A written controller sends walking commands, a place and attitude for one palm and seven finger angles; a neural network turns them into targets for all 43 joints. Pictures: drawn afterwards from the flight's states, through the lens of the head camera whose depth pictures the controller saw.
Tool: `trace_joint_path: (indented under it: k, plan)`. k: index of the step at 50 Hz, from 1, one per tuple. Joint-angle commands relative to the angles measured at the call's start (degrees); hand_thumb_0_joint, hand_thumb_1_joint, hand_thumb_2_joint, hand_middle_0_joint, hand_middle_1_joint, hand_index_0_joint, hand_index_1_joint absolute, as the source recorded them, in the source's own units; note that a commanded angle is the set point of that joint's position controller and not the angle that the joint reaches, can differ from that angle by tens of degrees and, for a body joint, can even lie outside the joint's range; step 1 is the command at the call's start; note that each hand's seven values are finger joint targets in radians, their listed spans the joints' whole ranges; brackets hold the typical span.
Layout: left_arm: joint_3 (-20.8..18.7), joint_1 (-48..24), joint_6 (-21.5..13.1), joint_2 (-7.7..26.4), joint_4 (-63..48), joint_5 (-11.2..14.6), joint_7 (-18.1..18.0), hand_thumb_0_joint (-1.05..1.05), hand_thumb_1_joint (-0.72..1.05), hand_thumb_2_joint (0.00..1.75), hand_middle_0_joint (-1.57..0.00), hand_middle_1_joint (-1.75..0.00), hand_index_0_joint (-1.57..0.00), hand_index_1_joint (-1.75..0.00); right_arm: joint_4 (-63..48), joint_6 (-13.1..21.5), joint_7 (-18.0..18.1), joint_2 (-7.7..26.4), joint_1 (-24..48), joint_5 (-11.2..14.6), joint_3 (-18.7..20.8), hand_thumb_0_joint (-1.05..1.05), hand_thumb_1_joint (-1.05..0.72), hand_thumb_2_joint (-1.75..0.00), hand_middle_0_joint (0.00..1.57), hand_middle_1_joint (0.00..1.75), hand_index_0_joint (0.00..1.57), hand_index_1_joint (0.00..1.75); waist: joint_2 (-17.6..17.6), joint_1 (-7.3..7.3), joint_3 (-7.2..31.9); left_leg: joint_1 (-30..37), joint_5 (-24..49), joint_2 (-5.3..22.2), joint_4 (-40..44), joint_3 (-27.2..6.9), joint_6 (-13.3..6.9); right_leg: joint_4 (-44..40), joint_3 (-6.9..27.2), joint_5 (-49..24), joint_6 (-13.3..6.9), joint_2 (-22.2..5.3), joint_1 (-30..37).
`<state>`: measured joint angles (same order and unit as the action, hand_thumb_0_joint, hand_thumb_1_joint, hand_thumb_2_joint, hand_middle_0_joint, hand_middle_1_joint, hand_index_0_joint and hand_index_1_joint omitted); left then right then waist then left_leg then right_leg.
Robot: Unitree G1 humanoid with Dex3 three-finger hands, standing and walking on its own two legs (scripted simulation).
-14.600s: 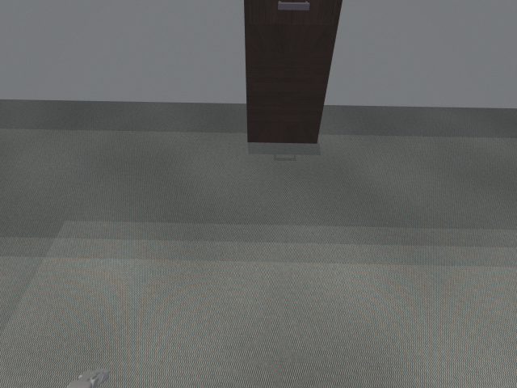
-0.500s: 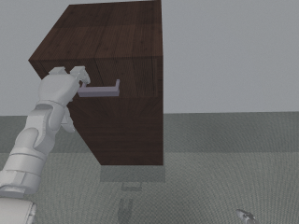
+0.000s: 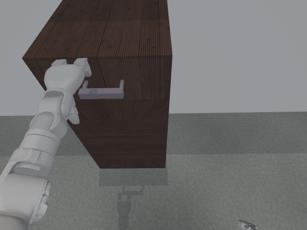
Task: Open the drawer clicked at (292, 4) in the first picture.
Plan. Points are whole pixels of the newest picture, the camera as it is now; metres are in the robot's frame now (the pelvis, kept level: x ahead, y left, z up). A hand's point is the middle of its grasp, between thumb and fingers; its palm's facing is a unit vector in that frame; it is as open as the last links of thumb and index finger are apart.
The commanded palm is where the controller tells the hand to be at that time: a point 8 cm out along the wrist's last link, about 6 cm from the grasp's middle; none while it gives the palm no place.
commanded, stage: move the hooked fingers above the handle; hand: left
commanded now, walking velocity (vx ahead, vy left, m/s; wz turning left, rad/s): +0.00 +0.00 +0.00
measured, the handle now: (102, 88) +0.52 +0.20 +0.04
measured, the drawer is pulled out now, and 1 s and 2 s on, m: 0.00 0.00 0.00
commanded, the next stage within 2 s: none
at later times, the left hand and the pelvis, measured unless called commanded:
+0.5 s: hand (89, 84) +0.48 +0.21 +0.10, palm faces +0.00 +0.00 -1.00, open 13.6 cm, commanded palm +0.46 +0.22 +0.16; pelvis -0.02 +0.00 +0.00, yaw -3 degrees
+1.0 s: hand (82, 83) +0.47 +0.23 +0.11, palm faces +0.03 +0.01 -1.00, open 13.8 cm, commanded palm +0.45 +0.22 +0.16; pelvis -0.01 -0.01 +0.00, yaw -1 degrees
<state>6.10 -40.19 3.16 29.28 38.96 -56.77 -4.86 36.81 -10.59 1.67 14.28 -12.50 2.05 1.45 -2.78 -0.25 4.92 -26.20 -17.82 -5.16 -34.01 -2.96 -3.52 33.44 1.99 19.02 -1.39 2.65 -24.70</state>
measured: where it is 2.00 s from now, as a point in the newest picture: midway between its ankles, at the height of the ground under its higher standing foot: outside the picture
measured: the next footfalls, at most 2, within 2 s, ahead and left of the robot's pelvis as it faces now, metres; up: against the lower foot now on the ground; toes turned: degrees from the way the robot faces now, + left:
none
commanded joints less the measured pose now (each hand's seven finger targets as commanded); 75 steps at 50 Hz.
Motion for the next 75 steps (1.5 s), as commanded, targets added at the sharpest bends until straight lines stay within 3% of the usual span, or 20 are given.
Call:
trace_joint_path:
  k: [1, 5, 10, 16, 17, 23, 28, 30, 36, 39, 40, 44, 48, 50, 54, 58, 60, 66, 69, 75]
  plan:
    - [1.39, -28.99, 0.15, 5.54, -8.12, 0.72, 0.58, 0.00, -0.50, 0.30, -0.30, -1.20, -0.30, -1.20, -5.14, 0.86, 0.50, 8.17, -3.91, -0.36, 3.39, 0.00, -0.90, -0.90, 0.20, 0.30, 0.20, 0.30, 1.69, -3.56, 22.99, 17.83, 34.20, 4.08, -0.38, -0.63, 1.99, -1.96, -2.56, -21.62, -1.26, -0.20, 3.26]
    - [0.56, -33.83, -4.13, 6.71, -7.78, 1.51, 2.00, 0.00, -0.50, 0.30, -0.30, -1.20, -0.30, -1.20, -4.24, 0.83, 1.17, 8.22, -5.83, -0.86, 3.57, 0.00, -0.90, -0.90, 0.20, 0.30, 0.20, 0.30, 1.85, -4.29, 23.61, 18.72, 34.07, 3.98, -0.89, -1.48, 2.05, -1.94, -2.39, -20.82, -1.33, -0.12, 1.97]
    - [-6.41, -39.16, -6.65, 14.88, -0.31, -0.81, -3.37, 0.00, -0.50, 0.30, -0.30, -1.20, -0.30, -1.20, -2.73, 1.41, 1.42, 8.48, -8.10, -1.14, 2.75, 0.00, -0.90, -0.90, 0.20, 0.30, 0.20, 0.30, 0.16, -3.61, 18.32, 10.78, 25.17, 3.44, -0.06, -1.48, 2.29, -0.71, -2.86, -14.97, -2.28, 0.46, -1.62]
    - [-11.46, -38.67, -1.23, 21.28, 6.32, -4.11, -9.82, 0.00, -0.50, 0.30, -0.30, -1.20, -0.30, -1.20, -3.57, 2.30, 0.98, 8.49, -9.58, -1.70, 2.60, 0.00, -0.90, -0.90, 0.20, 0.30, 0.20, 0.30, -2.92, -1.23, 29.09, 8.47, 26.18, 3.44, -0.86, 0.32, 2.47, 1.47, -2.48, -17.60, -2.26, 0.60, 3.78]
    - [-10.80, -37.46, -0.19, 20.65, 7.31, -4.28, -9.61, 0.00, -0.50, 0.30, -0.30, -1.20, -0.30, -1.20, -3.76, 2.15, 0.89, 8.54, -9.74, -1.74, 2.72, 0.00, -0.90, -0.90, 0.20, 0.30, 0.20, 0.30, -2.73, -1.28, 30.42, 8.71, 27.03, 3.54, -1.04, 1.02, 2.24, 1.29, -2.19, -19.32, -2.06, 0.55, 5.12]
    - [-8.67, -35.94, 2.01, 19.81, 11.44, -3.04, -6.78, 0.00, -0.50, 0.30, -0.30, -1.20, -0.30, -1.20, -4.06, 1.61, 1.82, 9.32, -9.41, -0.45, 2.67, 0.00, -0.90, -0.90, 0.20, 0.30, 0.20, 0.30, 5.70, -3.47, 21.33, 1.78, 16.40, 3.42, 1.96, 2.77, 0.29, -2.72, -1.04, -16.97, -0.73, -0.19, 7.96]
    - [-6.12, -36.93, -3.04, 18.31, 6.93, -2.74, -2.64, 0.00, -0.50, 0.30, -0.30, -1.20, -0.30, -1.20, -4.32, 2.93, 2.78, 9.35, -10.76, -0.21, 3.16, 0.00, -0.90, -0.90, 0.20, 0.30, 0.20, 0.30, 1.01, -4.44, 22.17, 5.86, 16.34, 3.50, 1.96, 2.52, -0.28, -3.90, -0.10, -16.40, -0.83, -0.38, 7.08]
    - [-2.93, -38.36, -5.76, 14.19, 3.58, -1.95, -1.33, 0.00, -0.50, 0.30, -0.30, -1.20, -0.30, -1.20, -4.27, 3.30, 2.76, 8.92, -11.03, -0.37, 3.54, 0.00, -0.90, -0.90, 0.20, 0.30, 0.20, 0.30, -0.16, -5.74, 22.25, 8.59, 17.71, 3.55, 1.33, 2.08, -0.29, -4.29, -0.05, -16.27, -0.88, -0.26, 5.19]
    - [-4.34, -37.94, -9.24, 13.89, 1.07, -0.42, -2.88, 0.00, -0.50, 0.30, -0.30, -1.20, -0.30, -1.20, -3.26, 3.82, 2.22, 8.79, -11.18, -0.49, 3.81, 0.00, -0.90, -0.90, 0.20, 0.30, 0.20, 0.30, -1.32, -5.39, 19.84, 9.29, 17.48, 3.47, 0.83, 1.01, 0.24, -3.65, -0.70, -13.61, -1.28, 0.22, 1.00]
    - [-6.69, -38.71, -8.00, 16.00, 1.50, -1.16, -5.59, 0.00, -0.50, 0.30, -0.30, -1.20, -0.30, -1.20, -2.98, 3.86, 1.63, 8.85, -10.85, -0.71, 3.70, 0.00, -0.90, -0.90, 0.20, 0.30, 0.20, 0.30, -1.81, -4.45, 20.77, 8.52, 18.37, 3.24, 0.50, 1.14, 0.54, -2.50, -1.16, -14.08, -1.54, 0.41, 0.97]
    - [-9.72, -38.70, -7.56, 19.55, 1.81, -1.56, -6.52, 0.00, -0.50, 0.30, -0.30, -1.20, -0.30, -1.20, -3.04, 3.77, 1.63, 9.11, -10.58, -0.81, 3.66, 0.00, -0.90, -0.90, 0.20, 0.30, 0.20, 0.30, -1.25, -3.82, 21.45, 7.32, 19.04, 3.14, 0.30, 1.33, 0.52, -2.24, -0.95, -14.98, -1.62, 0.35, 2.39]
    - [-9.39, -37.58, -3.66, 19.22, 4.32, -2.99, -8.36, 0.00, -0.50, 0.30, -0.30, -1.20, -0.30, -1.20, -3.52, 3.64, 1.06, 8.88, -9.59, -0.95, 3.43, 0.00, -0.90, -0.90, 0.20, 0.30, 0.20, 0.30, -1.70, -2.98, 23.96, 7.38, 21.32, 3.14, -0.04, 1.94, 0.85, -1.05, -1.38, -17.49, -1.58, 0.34, 3.86]
    - [-5.96, -36.18, -0.96, 15.93, 6.60, -2.67, -6.08, 0.00, -0.50, 0.30, -0.30, -1.20, -0.30, -1.20, -4.10, 2.91, 1.06, 9.17, -9.02, -0.69, 3.36, 0.00, -0.90, -0.90, 0.20, 0.30, 0.20, 0.30, 1.13, -3.98, 23.90, 7.62, 22.57, 3.43, -0.01, 2.33, 0.61, -1.55, -1.41, -20.10, -1.01, 0.04, 5.23]
    - [-4.63, -34.59, -1.43, 13.64, 4.75, -1.46, -3.81, 0.00, -0.50, 0.30, -0.30, -1.20, -0.30, -1.20, -4.78, 2.80, 1.06, 9.06, -9.07, -0.70, 3.66, 0.00, -0.90, -0.90, 0.20, 0.30, 0.20, 0.30, 1.73, -4.03, 25.73, 9.80, 25.72, 3.41, -0.46, 2.44, 0.30, -2.09, -1.04, -23.17, -0.86, -0.07, 7.10]
    - [-1.25, -34.97, -3.81, 10.10, 2.12, -0.39, -0.39, 0.00, -0.50, 0.30, -0.30, -1.20, -0.30, -1.20, -4.68, 2.27, 1.51, 8.81, -8.64, -0.47, 3.52, 0.00, -0.90, -0.90, 0.20, 0.30, 0.20, 0.30, 2.64, -5.05, 21.79, 10.54, 24.56, 3.28, -0.23, 1.76, -0.03, -2.93, -0.99, -22.65, -0.62, -0.13, 4.96]
    - [-2.69, -37.38, -7.59, 11.11, -2.91, -0.40, -1.01, 0.00, -0.50, 0.30, -0.30, -1.20, -0.30, -1.20, -4.42, 2.32, 1.58, 8.11, -8.55, -0.69, 3.59, 0.00, -0.90, -0.90, 0.20, 0.30, 0.20, 0.30, -1.63, -4.48, 21.91, 13.14, 26.82, 3.34, -0.88, 0.63, 0.47, -2.22, -1.14, -20.49, -1.24, 0.17, 2.00]
    - [-7.14, -37.54, -8.09, 16.18, -2.10, -0.64, -2.88, 0.00, -0.50, 0.30, -0.30, -1.20, -0.30, -1.20, -3.75, 2.21, 1.65, 8.55, -8.90, -1.04, 3.36, 0.00, -0.90, -0.90, 0.20, 0.30, 0.20, 0.30, -1.35, -3.75, 21.98, 11.54, 27.47, 3.34, -0.94, 0.57, 0.75, -1.59, -1.26, -20.84, -1.56, 0.17, 2.70]
    - [-13.12, -34.22, -3.61, 22.56, 1.81, -2.57, -8.13, 0.00, -0.50, 0.30, -0.30, -1.20, -0.30, -1.20, -3.87, 2.00, 1.08, 8.27, -8.02, -1.48, 2.89, 0.00, -0.90, -0.90, 0.20, 0.30, 0.20, 0.30, -1.97, -0.80, 27.54, 8.77, 30.31, 3.25, -1.05, 1.56, 1.51, 0.51, -1.45, -24.34, -1.67, 0.12, 7.56]
    - [-8.76, -30.56, -0.24, 17.52, 5.54, -2.54, -6.58, 0.00, -0.50, 0.30, -0.30, -1.20, -0.30, -1.20, -4.07, 1.55, 0.71, 8.56, -7.85, -1.06, 3.07, 0.00, -0.90, -0.90, 0.20, 0.30, 0.20, 0.30, 1.16, -1.53, 25.47, 7.86, 30.26, 3.58, -0.54, 2.42, 1.21, -0.42, -1.71, -25.87, -1.25, 0.04, 8.36]
    - [-7.49, -31.64, -1.72, 17.65, 2.71, -1.15, -1.90, 0.00, -0.50, 0.30, -0.30, -1.20, -0.30, -1.20, -5.24, 0.84, 1.85, 9.31, -7.32, -0.40, 3.14, 0.00, -0.90, -0.90, 0.20, 0.30, 0.20, 0.30, 4.54, -2.89, 23.07, 6.95, 25.48, 3.30, 0.99, 3.02, 0.01, -2.67, -0.76, -26.17, -0.67, -0.65, 10.98]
